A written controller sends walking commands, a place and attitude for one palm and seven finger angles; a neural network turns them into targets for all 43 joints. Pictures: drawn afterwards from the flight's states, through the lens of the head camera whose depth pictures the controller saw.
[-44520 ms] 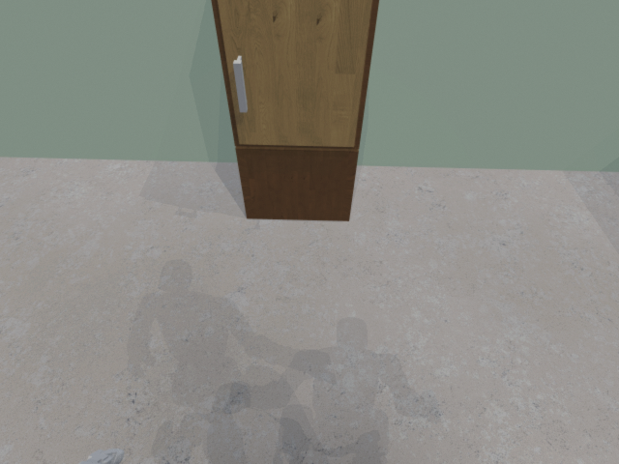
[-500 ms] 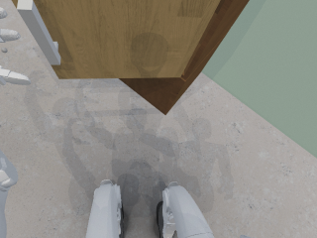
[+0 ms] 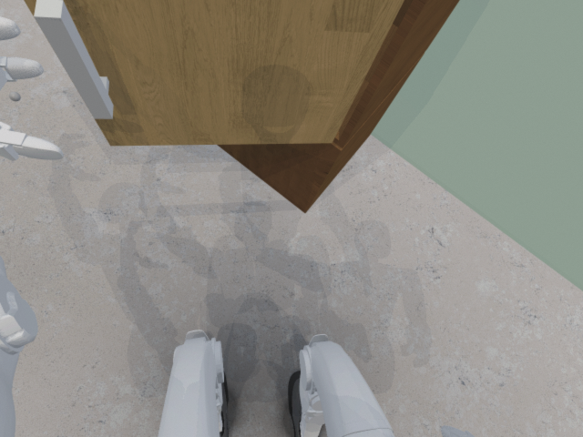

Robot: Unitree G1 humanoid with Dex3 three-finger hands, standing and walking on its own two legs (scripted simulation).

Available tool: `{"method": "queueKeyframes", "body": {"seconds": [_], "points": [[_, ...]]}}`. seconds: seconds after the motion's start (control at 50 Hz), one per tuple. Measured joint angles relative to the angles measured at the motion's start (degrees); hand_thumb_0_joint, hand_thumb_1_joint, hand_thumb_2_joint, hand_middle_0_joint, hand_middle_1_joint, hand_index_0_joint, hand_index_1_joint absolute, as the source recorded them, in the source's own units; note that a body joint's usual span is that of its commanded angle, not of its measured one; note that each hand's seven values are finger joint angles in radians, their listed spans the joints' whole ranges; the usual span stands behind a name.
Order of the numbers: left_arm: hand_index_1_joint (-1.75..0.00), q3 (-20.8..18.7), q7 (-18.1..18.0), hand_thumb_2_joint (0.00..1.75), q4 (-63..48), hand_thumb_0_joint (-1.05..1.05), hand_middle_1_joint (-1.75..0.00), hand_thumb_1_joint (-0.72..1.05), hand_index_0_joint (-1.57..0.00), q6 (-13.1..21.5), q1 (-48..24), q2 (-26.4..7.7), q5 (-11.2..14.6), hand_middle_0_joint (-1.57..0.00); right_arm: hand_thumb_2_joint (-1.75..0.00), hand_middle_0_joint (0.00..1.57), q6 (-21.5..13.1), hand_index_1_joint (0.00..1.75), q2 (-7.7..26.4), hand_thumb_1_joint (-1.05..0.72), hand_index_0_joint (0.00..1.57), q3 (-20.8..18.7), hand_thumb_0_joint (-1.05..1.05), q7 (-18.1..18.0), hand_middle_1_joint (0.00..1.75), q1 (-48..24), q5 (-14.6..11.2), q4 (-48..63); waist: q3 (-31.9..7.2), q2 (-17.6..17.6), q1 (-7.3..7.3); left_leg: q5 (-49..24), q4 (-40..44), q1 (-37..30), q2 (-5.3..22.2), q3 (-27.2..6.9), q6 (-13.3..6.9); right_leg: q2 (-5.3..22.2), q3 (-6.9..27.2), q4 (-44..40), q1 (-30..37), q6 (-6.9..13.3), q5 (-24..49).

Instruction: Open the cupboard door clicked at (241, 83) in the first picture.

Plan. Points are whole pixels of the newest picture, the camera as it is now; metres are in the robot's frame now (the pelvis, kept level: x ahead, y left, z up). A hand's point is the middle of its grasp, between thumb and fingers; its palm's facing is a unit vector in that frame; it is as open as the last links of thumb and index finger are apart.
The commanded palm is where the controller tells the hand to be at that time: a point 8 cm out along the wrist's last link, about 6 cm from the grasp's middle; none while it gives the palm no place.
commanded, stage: slide the fingers in behind the handle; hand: left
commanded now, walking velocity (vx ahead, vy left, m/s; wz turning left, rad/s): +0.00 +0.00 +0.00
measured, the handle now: (82, 55) +0.57 +0.25 +0.05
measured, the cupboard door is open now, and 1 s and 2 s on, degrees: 44 44 44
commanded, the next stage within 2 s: close the thumb around the handle in 1.52 s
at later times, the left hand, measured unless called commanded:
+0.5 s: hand (56, 94) +0.51 +0.26 +0.05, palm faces +0.07 -1.00 -0.03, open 14.0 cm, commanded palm +0.50 +0.29 +0.05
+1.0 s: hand (89, 94) +0.51 +0.23 +0.05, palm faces +0.07 -1.00 -0.02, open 14.0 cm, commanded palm +0.50 +0.26 +0.05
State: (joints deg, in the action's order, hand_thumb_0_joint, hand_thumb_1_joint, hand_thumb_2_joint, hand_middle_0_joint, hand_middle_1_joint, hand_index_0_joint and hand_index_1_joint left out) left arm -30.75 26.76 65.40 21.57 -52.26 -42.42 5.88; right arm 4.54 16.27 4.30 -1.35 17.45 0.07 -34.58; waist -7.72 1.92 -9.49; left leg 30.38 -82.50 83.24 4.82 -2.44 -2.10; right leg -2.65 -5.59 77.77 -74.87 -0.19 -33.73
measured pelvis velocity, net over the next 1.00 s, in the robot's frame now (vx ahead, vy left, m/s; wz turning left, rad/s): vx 0.01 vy -0.01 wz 0.01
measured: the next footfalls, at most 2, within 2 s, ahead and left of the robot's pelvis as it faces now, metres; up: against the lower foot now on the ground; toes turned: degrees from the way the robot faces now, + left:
none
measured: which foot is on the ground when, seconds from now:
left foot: down 0.00-1.00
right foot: down 0.00-1.00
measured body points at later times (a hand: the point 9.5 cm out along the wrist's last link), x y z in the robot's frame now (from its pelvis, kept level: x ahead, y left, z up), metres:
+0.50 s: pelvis +0.00 +0.00 +0.01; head +0.18 +0.04 +0.42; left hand +0.50 +0.32 +0.06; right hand +0.04 -0.27 -0.10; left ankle +0.06 +0.10 -0.58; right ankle +0.02 -0.13 -0.58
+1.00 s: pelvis +0.01 -0.01 +0.01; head +0.18 +0.03 +0.42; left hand +0.51 +0.28 +0.05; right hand +0.05 -0.28 -0.10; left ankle +0.06 +0.10 -0.58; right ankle +0.02 -0.13 -0.58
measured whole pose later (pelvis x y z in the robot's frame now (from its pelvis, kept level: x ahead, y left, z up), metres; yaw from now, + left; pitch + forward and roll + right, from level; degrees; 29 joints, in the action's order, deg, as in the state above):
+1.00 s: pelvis +0.01 -0.01 +0.01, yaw +1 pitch +30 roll -6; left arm -25.3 17.0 63.9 25.0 -50.7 -32.2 5.2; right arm 4.6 15.2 2.7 -0.2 17.8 0.7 -35.7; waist -8.4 2.5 -9.6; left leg 30.5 -80.7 80.5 4.6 -1.7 -1.3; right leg -2.5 -4.8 77.2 -73.0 0.4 -34.3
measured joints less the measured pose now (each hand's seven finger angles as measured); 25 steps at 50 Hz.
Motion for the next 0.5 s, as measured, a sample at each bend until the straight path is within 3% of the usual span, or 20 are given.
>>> {"method": "queueKeyframes", "body": {"seconds": [0.1, 0.3, 0.5], "points": [[-1.20, 1.5, -0.9, 0.30, 0.7, -0.01, -1.20, -0.50, -0.30, -0.2, -0.9, 1.1, -0.1, -0.30, -0.90, 0.20, -0.2, 0.30, -0.1, -0.90, 0.20, 0.1, 0.01, -0.1, 0.30, 0.2, 0.0, -0.2, -0.1, 0.1, -0.13, -0.2, 0.2, -0.1, -0.1, -0.1, 0.1, 0.1, -0.1, 0.0, 0.1, 0.1, 0.0], [-1.20, 0.9, -3.8, 0.30, -0.3, -0.01, -1.20, -0.50, -0.30, 0.4, -0.1, 2.9, -1.0, -0.30, -0.90, 0.20, -0.3, 0.30, -0.1, -0.90, 0.20, -0.3, 0.01, 0.2, 0.30, 0.3, 0.3, 0.1, -0.1, 0.3, -0.93, 0.0, 0.3, -0.4, 0.2, 0.3, 0.2, -0.1, 0.4, 0.0, 0.0, 0.2, 0.0], [-1.20, 2.5, -5.0, 0.30, -1.9, -0.01, -1.20, -0.50, -0.30, 1.1, 1.5, 5.6, -0.1, -0.30, -0.90, 0.20, 0.0, 0.30, -0.6, -0.90, 0.20, -0.8, 0.01, 0.6, 0.30, 0.8, 0.2, -0.9, -0.2, 0.4, -0.11, -0.1, 1.4, -1.9, 0.0, 0.5, 0.4, 0.0, 0.5, -0.8, 1.3, 0.3, -0.1]]}}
